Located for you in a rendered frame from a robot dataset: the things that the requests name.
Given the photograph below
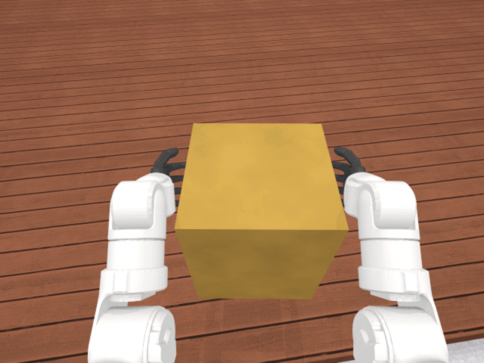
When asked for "robot right hand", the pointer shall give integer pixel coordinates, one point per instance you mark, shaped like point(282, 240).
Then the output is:
point(354, 167)

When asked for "robot right forearm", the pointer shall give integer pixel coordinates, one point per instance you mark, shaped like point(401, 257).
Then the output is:
point(391, 266)

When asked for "robot left forearm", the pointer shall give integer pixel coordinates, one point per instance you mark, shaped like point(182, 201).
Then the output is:
point(135, 259)

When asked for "carton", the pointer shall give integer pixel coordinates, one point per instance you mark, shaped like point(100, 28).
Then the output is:
point(260, 214)

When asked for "robot left upper arm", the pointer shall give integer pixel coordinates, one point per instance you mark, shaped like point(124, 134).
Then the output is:
point(134, 334)

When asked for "robot left hand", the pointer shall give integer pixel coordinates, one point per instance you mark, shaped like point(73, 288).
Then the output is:
point(160, 167)

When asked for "robot right upper arm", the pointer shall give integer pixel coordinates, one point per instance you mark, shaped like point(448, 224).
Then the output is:
point(397, 334)

